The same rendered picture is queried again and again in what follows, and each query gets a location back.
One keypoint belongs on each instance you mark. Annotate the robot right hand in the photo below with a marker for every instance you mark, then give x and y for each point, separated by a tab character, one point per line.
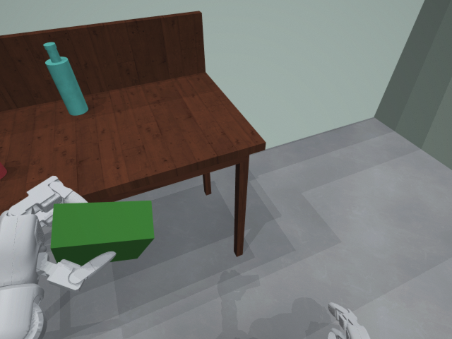
348	322

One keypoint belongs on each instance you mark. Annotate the sponge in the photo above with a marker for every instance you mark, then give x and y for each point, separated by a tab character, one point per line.
83	231

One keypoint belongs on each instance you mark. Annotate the robot left forearm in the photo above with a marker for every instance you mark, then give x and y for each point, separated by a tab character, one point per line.
21	316

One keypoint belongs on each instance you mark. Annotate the robot left hand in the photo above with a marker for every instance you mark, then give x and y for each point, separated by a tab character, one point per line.
21	238

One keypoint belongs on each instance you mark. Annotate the table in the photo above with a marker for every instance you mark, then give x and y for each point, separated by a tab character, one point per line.
155	117

